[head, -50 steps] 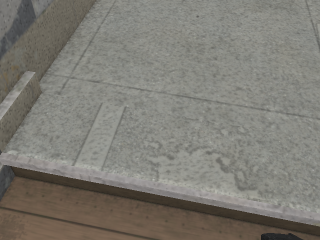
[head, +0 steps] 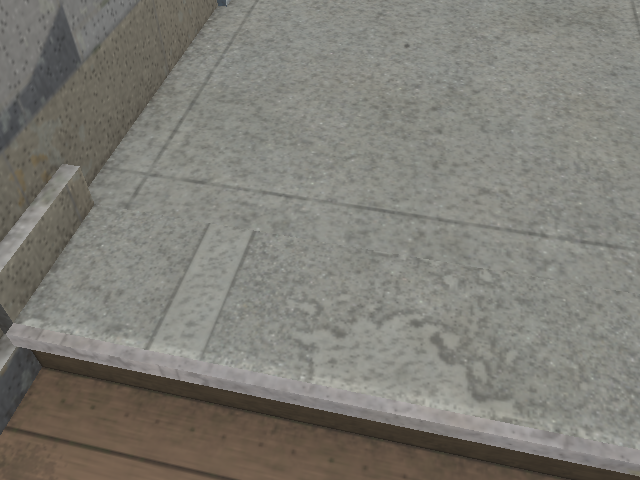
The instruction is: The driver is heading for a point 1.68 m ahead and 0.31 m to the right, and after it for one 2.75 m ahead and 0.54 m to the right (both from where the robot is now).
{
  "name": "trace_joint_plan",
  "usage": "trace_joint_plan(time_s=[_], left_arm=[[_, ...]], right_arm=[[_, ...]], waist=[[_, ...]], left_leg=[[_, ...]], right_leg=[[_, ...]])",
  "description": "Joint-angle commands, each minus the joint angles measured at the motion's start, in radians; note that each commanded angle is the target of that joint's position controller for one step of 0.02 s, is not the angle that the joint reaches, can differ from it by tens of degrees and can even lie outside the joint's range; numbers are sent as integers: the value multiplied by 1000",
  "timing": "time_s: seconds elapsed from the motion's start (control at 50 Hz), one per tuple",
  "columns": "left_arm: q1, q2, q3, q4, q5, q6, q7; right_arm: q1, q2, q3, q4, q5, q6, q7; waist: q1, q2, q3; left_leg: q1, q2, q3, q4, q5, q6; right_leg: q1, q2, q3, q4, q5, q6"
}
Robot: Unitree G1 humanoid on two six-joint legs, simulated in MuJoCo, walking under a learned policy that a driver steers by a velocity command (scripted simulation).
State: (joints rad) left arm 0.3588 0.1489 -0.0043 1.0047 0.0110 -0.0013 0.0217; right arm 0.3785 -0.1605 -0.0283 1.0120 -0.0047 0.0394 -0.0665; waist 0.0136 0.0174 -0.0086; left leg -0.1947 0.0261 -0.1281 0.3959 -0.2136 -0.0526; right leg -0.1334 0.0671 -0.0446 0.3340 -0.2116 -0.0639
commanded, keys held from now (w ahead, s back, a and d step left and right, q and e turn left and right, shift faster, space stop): no key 0.90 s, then w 0.10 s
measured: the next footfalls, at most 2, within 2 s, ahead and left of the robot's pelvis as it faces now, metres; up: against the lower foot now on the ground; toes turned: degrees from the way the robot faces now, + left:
left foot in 1.32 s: +0.14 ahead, +0.22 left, +0.00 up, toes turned +4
right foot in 1.72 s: +0.37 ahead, +0.06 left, +0.16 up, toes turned -2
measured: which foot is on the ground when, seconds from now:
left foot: down 0.00-0.96, up 0.98-1.00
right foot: down 0.00-1.00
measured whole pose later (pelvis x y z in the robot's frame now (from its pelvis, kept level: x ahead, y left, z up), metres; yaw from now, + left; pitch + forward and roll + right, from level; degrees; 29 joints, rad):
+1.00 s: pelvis +0.00 +0.00 +0.00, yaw +0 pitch +1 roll -1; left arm 0.42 0.15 0.00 1.02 -0.01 0.01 0.03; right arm 0.43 -0.15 -0.01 1.06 0.01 0.03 -0.07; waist 0.02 0.02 -0.02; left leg -0.24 0.03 -0.09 0.49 -0.30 -0.01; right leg -0.15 0.07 -0.04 0.36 -0.23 -0.08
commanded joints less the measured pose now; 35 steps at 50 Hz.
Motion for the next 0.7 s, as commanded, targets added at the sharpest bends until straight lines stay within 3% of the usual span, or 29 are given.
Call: trace_joint_plan(time_s=[0.02, 0.7], left_arm=[[77, 78, 12, -12, -1, -4, 2], [140, 65, 4, 16, -5, 2, 2]], right_arm=[[88, -79, -11, -2, 1, -4, -3], [132, -71, 7, 50, 7, -9, -3]], waist=[[0, -10, 67], [0, -8, 89]], left_leg=[[-62, 18, 18, -47, 129, 46], [-72, 20, 35, -56, 117, 46]], right_leg=[[4, -107, 90, -73, 130, -8], [-13, -100, 89, -76, 87, -6]])
Over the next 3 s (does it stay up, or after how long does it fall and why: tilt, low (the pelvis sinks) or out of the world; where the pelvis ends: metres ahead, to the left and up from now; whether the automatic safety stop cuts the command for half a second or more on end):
stays up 0.89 -0.03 0.31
